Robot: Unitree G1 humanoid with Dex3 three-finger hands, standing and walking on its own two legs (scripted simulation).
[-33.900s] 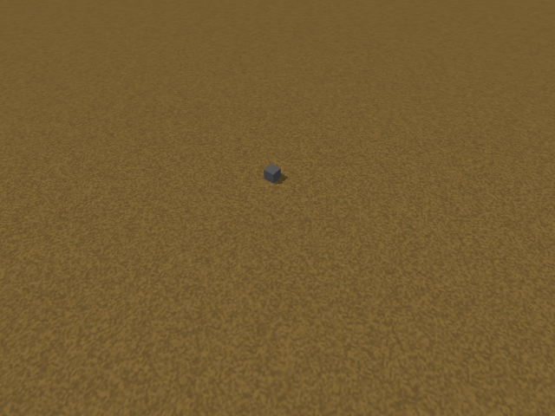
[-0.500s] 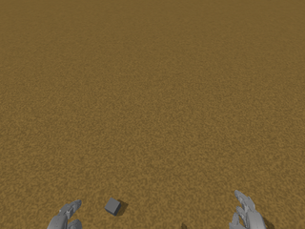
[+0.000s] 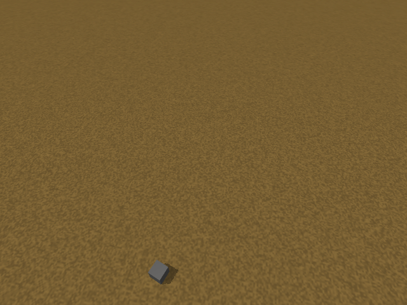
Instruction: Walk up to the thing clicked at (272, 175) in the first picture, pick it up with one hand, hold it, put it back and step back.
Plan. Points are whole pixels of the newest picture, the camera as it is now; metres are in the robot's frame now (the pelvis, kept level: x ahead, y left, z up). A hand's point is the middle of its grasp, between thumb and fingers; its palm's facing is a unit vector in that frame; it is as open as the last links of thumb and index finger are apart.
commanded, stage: stand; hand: left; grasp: from above
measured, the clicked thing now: (159, 272) +0.41 +0.22 -0.73
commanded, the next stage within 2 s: none
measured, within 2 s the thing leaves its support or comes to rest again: neither
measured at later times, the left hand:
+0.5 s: hand out of the picture +0.03 +0.24 -0.14, palm faces +0.02 -0.94 -0.33, open 7.4 cm
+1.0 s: hand out of the picture +0.06 +0.22 -0.14, palm faces +0.01 -0.94 -0.33, open 7.4 cm
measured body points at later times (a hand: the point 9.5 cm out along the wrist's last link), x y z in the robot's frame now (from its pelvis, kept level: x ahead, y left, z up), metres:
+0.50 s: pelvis -0.01 +0.00 +0.02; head -0.02 -0.01 +0.47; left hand +0.03 +0.29 -0.12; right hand +0.06 -0.28 -0.13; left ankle +0.00 +0.11 -0.73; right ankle +0.00 -0.14 -0.73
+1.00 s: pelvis +0.00 -0.02 +0.02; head +0.00 -0.03 +0.47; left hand +0.06 +0.27 -0.12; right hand +0.06 -0.31 -0.13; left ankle +0.00 +0.11 -0.73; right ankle +0.00 -0.14 -0.73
